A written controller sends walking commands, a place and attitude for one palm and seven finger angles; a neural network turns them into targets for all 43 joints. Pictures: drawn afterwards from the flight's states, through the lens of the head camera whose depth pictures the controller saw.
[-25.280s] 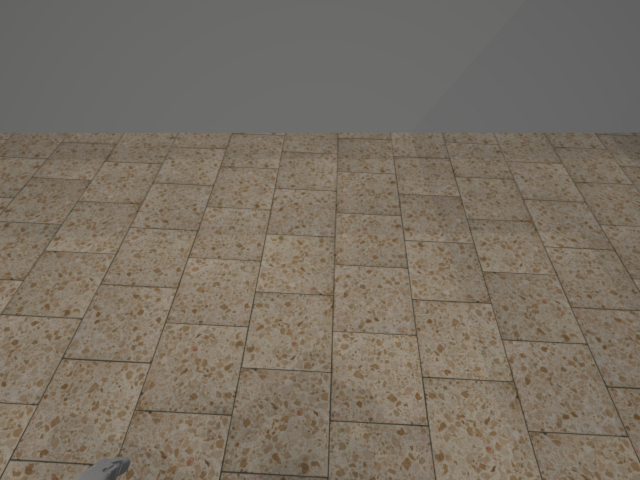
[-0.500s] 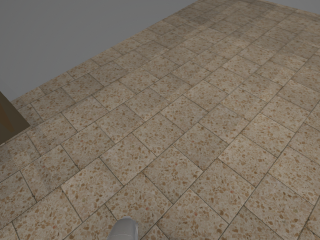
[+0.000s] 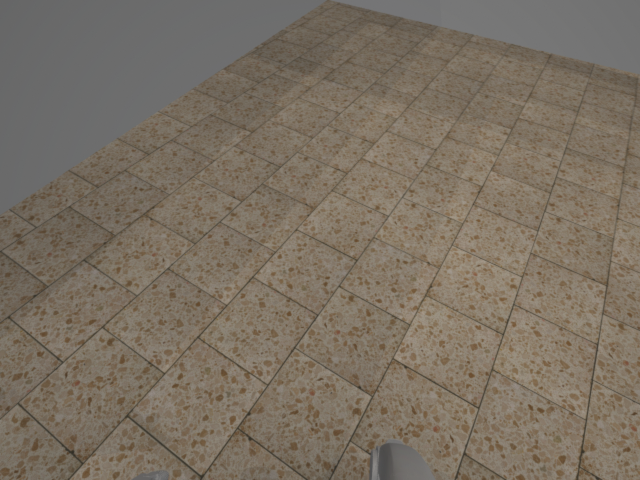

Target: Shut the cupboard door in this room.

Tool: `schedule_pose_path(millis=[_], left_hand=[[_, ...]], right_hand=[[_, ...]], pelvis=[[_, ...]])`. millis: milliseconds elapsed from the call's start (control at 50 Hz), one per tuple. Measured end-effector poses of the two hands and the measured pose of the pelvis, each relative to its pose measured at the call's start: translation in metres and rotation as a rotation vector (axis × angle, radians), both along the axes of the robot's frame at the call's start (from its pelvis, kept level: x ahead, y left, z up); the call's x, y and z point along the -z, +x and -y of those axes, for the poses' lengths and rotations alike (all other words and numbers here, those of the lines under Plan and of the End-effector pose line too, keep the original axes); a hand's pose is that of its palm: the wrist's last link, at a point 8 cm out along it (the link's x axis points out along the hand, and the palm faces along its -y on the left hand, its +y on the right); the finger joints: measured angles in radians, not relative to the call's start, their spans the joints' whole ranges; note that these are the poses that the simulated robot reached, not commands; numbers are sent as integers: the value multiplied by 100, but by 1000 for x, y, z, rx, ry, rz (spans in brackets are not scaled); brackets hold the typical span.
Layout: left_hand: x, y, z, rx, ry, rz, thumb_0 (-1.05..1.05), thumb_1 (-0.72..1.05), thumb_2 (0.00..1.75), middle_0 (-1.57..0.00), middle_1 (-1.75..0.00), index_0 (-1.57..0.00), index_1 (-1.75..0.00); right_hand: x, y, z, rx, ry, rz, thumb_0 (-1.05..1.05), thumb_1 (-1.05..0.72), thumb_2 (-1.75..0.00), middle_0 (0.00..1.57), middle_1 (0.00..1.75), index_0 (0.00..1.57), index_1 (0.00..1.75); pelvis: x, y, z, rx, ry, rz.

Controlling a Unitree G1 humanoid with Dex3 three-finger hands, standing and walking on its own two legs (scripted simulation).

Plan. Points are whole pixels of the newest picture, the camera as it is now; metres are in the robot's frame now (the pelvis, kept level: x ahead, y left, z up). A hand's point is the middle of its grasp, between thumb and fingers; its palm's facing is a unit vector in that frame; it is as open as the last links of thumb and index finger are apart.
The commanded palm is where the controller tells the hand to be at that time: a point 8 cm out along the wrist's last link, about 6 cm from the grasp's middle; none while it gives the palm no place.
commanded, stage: walk around to get in front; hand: left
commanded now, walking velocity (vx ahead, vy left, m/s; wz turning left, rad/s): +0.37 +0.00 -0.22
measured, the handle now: out of the picture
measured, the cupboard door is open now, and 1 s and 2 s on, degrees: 84 84 84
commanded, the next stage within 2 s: none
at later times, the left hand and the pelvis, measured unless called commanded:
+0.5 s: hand (251, 404) +0.25 +0.12 -0.16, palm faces +0.00 -0.97 -0.24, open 7.2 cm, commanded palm none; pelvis +0.20 -0.08 +0.00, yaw -3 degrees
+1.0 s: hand (252, 296) +0.46 +0.15 -0.18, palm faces -0.01 -0.99 -0.15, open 7.4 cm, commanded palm none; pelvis +0.42 -0.03 +0.00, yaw -4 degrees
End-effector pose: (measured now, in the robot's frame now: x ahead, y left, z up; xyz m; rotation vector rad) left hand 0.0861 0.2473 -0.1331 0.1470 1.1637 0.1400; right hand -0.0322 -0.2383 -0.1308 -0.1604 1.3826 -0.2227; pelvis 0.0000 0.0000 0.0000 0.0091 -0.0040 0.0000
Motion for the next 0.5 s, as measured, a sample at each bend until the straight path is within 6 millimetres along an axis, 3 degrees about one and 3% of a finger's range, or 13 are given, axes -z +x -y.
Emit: schedule_pose_path(millis=[120, 180, 220, 260, 320, 400, 500], left_hand=[[-2, 108, 43, 140, -6, 54, 1, 91, 90, -20, -29, -20, -30], [4, 157, 73, 194, -6, 89, 1, 91, 90, -20, -30, -20, -30], [9, 178, 89, 201, -6, 122, 1, 91, 90, -20, -30, -20, -30], [10, 183, 101, 183, -14, 118, 1, 91, 90, -20, -30, -20, -30], [7, 173, 109, 141, -19, 53, 0, 90, 90, -20, -30, -20, -30], [-4, 172, 92, 54, 39, 33, -4, 95, 89, -21, -30, -21, -30], [-3, 161, 82, 16, 51, -66, -2, 94, 90, -20, -30, -20, -30]], right_hand=[[6, -33, -3, 136, 55, -182, 1, -92, -90, 20, 29, 19, 30], [14, -34, -1, 188, 96, -264, 1, -91, -90, 20, 29, 19, 30], [21, -25, 4, 203, 125, -303, 1, -91, -90, 20, 29, 19, 30], [24, -1, 12, 206, 135, -295, 1, -91, -90, 20, 29, 19, 30], [26, 57, 29, 170, 127, -203, 1, -91, -90, 20, 29, 19, 30], [24, 148, 51, 101, 108, -37, 1, -91, -90, 20, 29, 19, 30], [13, 251, 72, 31, 64, 120, 1, -93, -90, 19, 29, 19, 30]], pelvis=[[7, 51, 19, 45, 10, -8], [17, 82, 38, 61, 12, -10], [24, 100, 51, 69, 9, -4], [22, 113, 60, 69, 10, 9], [13, 133, 68, 69, 7, 16], [4, 161, 76, 61, -4, 6], [0, 199, 77, 54, -18, -2]])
